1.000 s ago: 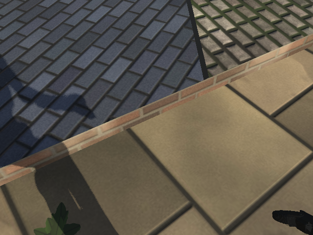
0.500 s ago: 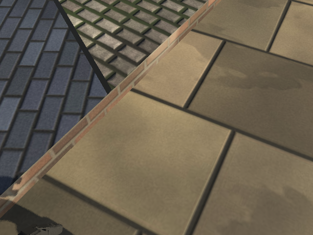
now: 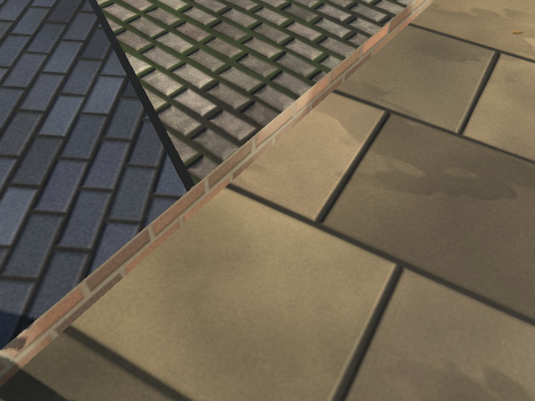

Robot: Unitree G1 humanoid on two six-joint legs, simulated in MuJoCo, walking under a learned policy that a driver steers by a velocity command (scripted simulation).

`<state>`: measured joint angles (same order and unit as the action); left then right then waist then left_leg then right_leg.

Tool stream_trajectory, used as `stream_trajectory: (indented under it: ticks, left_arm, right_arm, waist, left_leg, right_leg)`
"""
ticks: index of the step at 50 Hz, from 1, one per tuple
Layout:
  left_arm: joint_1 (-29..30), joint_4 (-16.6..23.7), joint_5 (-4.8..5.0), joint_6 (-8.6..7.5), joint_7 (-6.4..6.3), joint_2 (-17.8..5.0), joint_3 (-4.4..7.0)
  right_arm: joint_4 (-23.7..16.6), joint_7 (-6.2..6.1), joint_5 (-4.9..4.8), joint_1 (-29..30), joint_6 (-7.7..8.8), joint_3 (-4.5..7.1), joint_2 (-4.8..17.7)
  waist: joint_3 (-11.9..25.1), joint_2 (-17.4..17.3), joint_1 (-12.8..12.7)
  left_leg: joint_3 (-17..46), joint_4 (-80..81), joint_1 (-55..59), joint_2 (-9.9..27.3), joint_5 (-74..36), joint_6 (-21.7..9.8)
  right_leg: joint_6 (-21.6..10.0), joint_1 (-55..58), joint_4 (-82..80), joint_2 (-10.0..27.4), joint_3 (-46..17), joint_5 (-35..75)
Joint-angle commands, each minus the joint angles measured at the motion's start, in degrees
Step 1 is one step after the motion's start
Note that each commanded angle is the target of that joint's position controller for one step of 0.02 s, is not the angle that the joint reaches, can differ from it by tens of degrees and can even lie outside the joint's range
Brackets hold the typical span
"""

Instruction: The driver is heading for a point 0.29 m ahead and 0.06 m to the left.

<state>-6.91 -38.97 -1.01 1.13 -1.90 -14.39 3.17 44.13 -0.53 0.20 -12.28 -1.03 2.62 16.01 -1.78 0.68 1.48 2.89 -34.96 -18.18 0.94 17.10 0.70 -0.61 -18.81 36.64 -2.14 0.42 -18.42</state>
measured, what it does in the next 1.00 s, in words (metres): steps on the spot, turning left: left foot, then right foot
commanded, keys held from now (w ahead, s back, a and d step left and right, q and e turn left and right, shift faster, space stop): q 0.60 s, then e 0.40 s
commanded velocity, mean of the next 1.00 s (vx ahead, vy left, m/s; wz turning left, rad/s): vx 0.00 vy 0.00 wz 0.29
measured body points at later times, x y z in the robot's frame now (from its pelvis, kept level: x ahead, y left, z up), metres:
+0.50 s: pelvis -0.02 +0.04 +0.00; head +0.01 +0.07 +0.45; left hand +0.03 +0.36 -0.11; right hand +0.23 -0.17 -0.08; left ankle -0.04 +0.14 -0.73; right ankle -0.01 -0.11 -0.69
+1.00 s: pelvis -0.02 +0.05 +0.00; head +0.00 +0.04 +0.45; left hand +0.02 +0.35 -0.10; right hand +0.22 -0.15 -0.10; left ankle -0.04 +0.14 -0.73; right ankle +0.03 -0.09 -0.73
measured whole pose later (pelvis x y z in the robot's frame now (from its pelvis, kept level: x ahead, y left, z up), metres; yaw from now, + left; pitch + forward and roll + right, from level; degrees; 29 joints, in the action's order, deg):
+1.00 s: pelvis -0.02 +0.05 +0.00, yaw +17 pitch +0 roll +0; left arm -12.0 -41.1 0.4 0.6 -0.9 -16.3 3.5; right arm 39.0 -1.6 1.3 -7.8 -1.0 2.5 14.7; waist -1.9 -0.8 -0.5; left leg -1.5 -33.5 -16.8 -2.0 17.3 -2.0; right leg 1.7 -17.8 34.3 0.5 -4.5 -17.1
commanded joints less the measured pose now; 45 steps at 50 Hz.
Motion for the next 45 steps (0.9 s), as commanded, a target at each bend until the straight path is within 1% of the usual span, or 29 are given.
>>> stream_trajectory:
  ticks: [1,3,4,5,6,7,8,9,10,12,15,19,21,22,23,24,25,26,27,28,31,34,36,39,41,42,43,44,45]
  left_arm:
    - [0.42,4.57,0.28,-1.17,0.09,-4.33,2.16]
    - [-2.76,3.43,0.62,-1.80,0.64,-4.68,2.57]
    - [-4.33,3.24,0.41,-1.76,0.64,-6.99,3.30]
    - [-3.60,3.12,0.09,-1.32,0.64,-10.80,4.33]
    - [-4.01,3.57,-0.31,-1.31,0.77,-10.74,4.34]
    - [-4.67,4.20,-0.75,-1.77,0.59,-8.80,3.52]
    - [-2.98,4.69,-0.73,-2.11,0.35,-8.12,3.05]
    - [-0.13,5.00,-0.05,-2.38,0.23,-8.17,3.05]
    - [0.93,4.86,0.45,-2.52,0.01,-8.50,3.12]
    - [-0.32,4.11,0.25,-1.94,-0.54,-9.32,3.38]
    - [-1.49,3.56,0.37,-1.06,-0.91,-10.75,3.97]
    - [-1.85,2.94,1.65,-0.82,-0.15,-13.03,4.72]
    - [-1.87,2.21,2.76,-1.07,0.22,-11.88,4.45]
    - [-5.06,0.93,1.94,-1.32,0.58,-9.66,3.90]
    - [-3.58,3.61,-1.60,-1.36,0.80,-5.22,2.21]
    - [1.70,5.56,-0.74,-1.54,0.25,-7.52,2.69]
    - [3.16,5.39,0.83,-1.22,-0.14,-9.67,3.32]
    - [2.66,4.83,1.04,-0.99,-0.51,-10.02,3.56]
    - [1.70,3.63,0.49,-0.80,-1.07,-10.08,3.80]
    - [0.67,3.37,0.05,-0.65,-1.28,-10.31,3.99]
    - [-2.00,1.94,0.67,-0.76,-0.75,-8.54,3.51]
    - [-1.36,1.14,0.87,-0.48,-0.36,-6.23,2.24]
    - [-0.69,0.98,0.88,-0.43,0.22,-5.05,1.48]
    - [-0.52,0.89,1.37,-0.57,0.93,-6.50,1.47]
    - [-1.77,0.56,1.36,-0.99,1.09,-7.19,1.51]
    - [-1.64,0.87,0.86,-1.21,1.06,-8.33,1.56]
    - [-1.72,1.66,0.51,-1.41,0.87,-10.78,1.87]
    - [-1.34,1.69,1.16,-1.43,0.74,-14.26,2.74]
    - [-1.85,1.20,2.09,-1.40,0.98,-13.34,3.06]
  right_arm:
    - [-5.19,-0.64,-0.86,4.54,1.44,2.88,10.27]
    - [-6.28,-1.01,-1.69,6.05,0.65,3.11,9.84]
    - [-7.19,-1.17,-1.60,6.01,0.28,2.85,8.40]
    - [-8.16,-0.98,-1.63,4.04,0.12,2.47,6.77]
    - [-8.25,-0.85,-1.04,3.16,0.13,2.60,7.28]
    - [-8.20,-0.68,-0.74,3.84,-0.03,3.78,9.90]
    - [-7.42,-0.54,-1.30,2.97,-0.54,4.56,10.52]
    - [-6.88,-0.60,-1.56,1.88,-1.25,4.58,9.58]
    - [-6.98,-0.62,-1.55,2.42,-1.71,4.17,8.17]
    - [-8.15,-0.26,-1.62,4.29,-1.93,3.42,6.06]
    - [-10.63,0.96,-1.70,7.27,-1.79,2.44,4.35]
    - [-11.79,2.06,-1.71,5.76,-2.34,3.27,6.54]
    - [-10.73,1.97,-1.42,1.78,-2.68,4.05,7.24]
    - [-10.45,1.28,-1.22,-0.61,-2.60,5.13,10.19]
    - [-11.85,0.07,-0.47,-2.62,-2.09,6.56,17.37]
    - [-12.81,0.88,1.73,-3.07,-0.52,6.04,17.22]
    - [-12.45,1.27,1.81,-1.41,0.69,5.47,15.30]
    - [-12.03,0.96,0.74,1.36,1.25,5.03,13.55]
    - [-12.26,0.42,-0.36,3.80,1.08,4.47,11.64]
    - [-12.52,0.04,-0.91,5.56,0.77,4.03,10.94]
    - [-12.68,-0.79,-0.18,5.60,0.46,3.31,9.60]
    - [-11.70,-1.16,0.29,5.27,0.68,2.13,6.84]
    - [-10.69,-0.93,1.01,5.40,0.84,1.39,5.47]
    - [-8.68,0.03,1.71,4.64,1.10,0.97,5.84]
    - [-8.02,0.12,0.95,5.79,1.12,1.01,6.72]
    - [-7.25,-0.03,0.70,4.03,1.29,1.11,7.00]
    - [-7.21,-0.33,1.12,2.94,1.58,1.21,7.13]
    - [-7.67,-0.43,1.66,0.46,1.93,1.60,7.62]
    - [-8.06,-0.90,1.81,2.67,1.87,1.65,7.12]
  waist:
    - [4.47,-13.75,-2.06]
    - [7.05,-10.83,-3.20]
    - [8.32,-6.34,-2.86]
    - [6.67,5.89,-0.22]
    - [6.63,13.81,-1.47]
    - [6.62,11.14,-2.71]
    - [6.07,5.88,-1.33]
    - [4.51,3.87,0.09]
    - [3.48,4.03,0.06]
    - [3.59,5.71,-1.34]
    - [6.10,7.79,-3.20]
    - [7.24,9.39,-2.63]
    - [7.30,7.96,-0.44]
    - [7.77,1.21,-0.38]
    - [7.93,-17.80,-1.24]
    - [11.70,-14.97,2.75]
    - [9.56,-9.58,2.44]
    - [6.90,-8.31,0.45]
    - [6.20,-6.20,-0.74]
    - [5.88,-6.92,-1.85]
    - [8.57,-7.56,-2.69]
    - [9.04,-7.90,-1.60]
    - [8.08,-9.13,-0.79]
    - [4.65,-9.38,0.16]
    - [2.42,-7.90,-1.60]
    - [2.19,-6.11,-1.53]
    - [3.16,-2.96,-0.63]
    - [4.17,3.56,2.29]
    - [4.49,7.33,0.83]
  left_leg:
    - [18.65,11.32,5.22,11.63,-20.16,-10.83]
    - [17.17,7.58,3.84,9.08,-20.11,-8.50]
    - [14.65,3.09,-0.32,6.40,-14.66,-6.20]
    - [6.18,-4.02,-8.80,-0.36,-4.16,-2.58]
    - [0.54,-13.23,-13.89,-3.01,11.45,0.11]
    - [1.95,-27.05,-16.90,-1.40,19.86,1.75]
    - [3.42,-33.68,-17.80,-0.75,18.68,2.29]
    - [3.74,-34.17,-18.53,0.26,15.21,2.97]
    - [3.27,-32.00,-19.34,1.11,11.67,3.54]
    - [-0.07,-27.47,-17.66,1.03,7.82,4.86]
    - [-3.16,-16.21,-11.57,1.49,7.01,4.70]
    - [-6.82,-4.05,-3.84,0.15,3.15,2.12]
    - [-8.15,7.51,4.92,-2.07,-5.59,-1.06]
    - [-2.48,11.63,13.26,0.24,-16.83,-3.61]
    - [20.59,11.64,23.54,16.78,-41.91,-11.48]
    - [28.75,13.43,18.39,23.24,-42.89,-22.55]
    - [23.68,14.70,16.13,19.98,-36.49,-21.39]
    - [19.16,14.79,13.91,16.12,-30.59,-17.68]
    - [16.98,14.67,12.70,13.42,-26.24,-14.79]
    - [15.51,14.76,10.13,11.92,-26.85,-13.86]
    - [13.45,14.92,9.96,10.30,-26.29,-13.72]
    - [11.23,14.98,9.98,9.51,-21.31,-12.95]
    - [10.12,15.77,6.82,9.08,-15.56,-12.84]
    - [11.25,16.85,3.37,9.72,-6.41,-13.14]
    - [11.00,15.19,2.40,8.95,-4.63,-11.48]
    - [10.57,13.95,2.89,7.95,-5.46,-9.59]
    - [8.84,10.74,3.25,5.97,-5.03,-7.22]
    - [4.84,8.47,2.41,1.82,-3.72,-5.16]
    - [-0.59,5.44,4.57,-1.32,-3.65,-2.92]
  right_leg:
    - [-0.75,-1.47,0.05,-0.54,-1.39,-3.74]
    - [-1.40,5.43,-8.22,1.07,-1.90,5.67]
    - [-2.78,10.61,-10.58,5.66,-5.05,13.43]
    - [-7.17,13.51,-13.10,12.55,-12.09,21.03]
    - [-13.80,14.39,-16.82,21.65,-21.36,27.61]
    - [-17.95,14.74,-17.63,25.93,-24.24,33.77]
    - [-17.42,13.72,-17.20,24.78,-20.97,34.48]
    - [-15.10,12.88,-16.87,22.21,-16.01,32.55]
    - [-13.42,13.00,-17.11,20.41,-12.47,31.39]
    - [-12.57,13.25,-17.50,17.75,-7.04,31.55]
    - [-12.31,14.59,-16.33,17.74,-2.45,31.67]
    - [-10.92,13.93,-13.61,20.08,-0.98,29.88]
    - [-6.55,9.82,-7.88,18.36,2.50,23.37]
    - [-2.02,2.80,0.11,15.35,6.63,14.72]
    - [4.27,-16.39,20.00,7.58,10.26,-17.42]
    - [5.40,-20.72,30.78,2.86,-0.69,-23.65]
    - [4.96,-21.41,34.24,3.95,-3.55,-19.50]
    - [4.28,-21.69,32.97,4.73,-4.28,-13.89]
    - [4.32,-21.32,31.09,5.23,-4.78,-9.60]
    - [4.71,-19.20,30.34,4.74,-4.59,-6.48]
    - [5.49,-15.53,27.84,3.10,-3.86,-1.62]
    - [5.88,-10.88,17.27,4.82,-3.63,0.59]
    - [5.55,-4.71,10.00,5.85,-3.12,0.45]
    - [4.49,1.26,2.07,5.20,-1.59,-1.16]
    - [2.99,4.67,-7.81,4.08,-0.30,5.13]
    - [2.14,5.96,-10.96,4.67,-1.73,10.87]
    - [0.96,7.05,-10.15,7.70,-5.77,22.18]
    - [-1.47,7.16,-7.60,9.47,-8.62,27.65]
    - [-3.79,3.13,-9.55,9.51,-11.02,21.20]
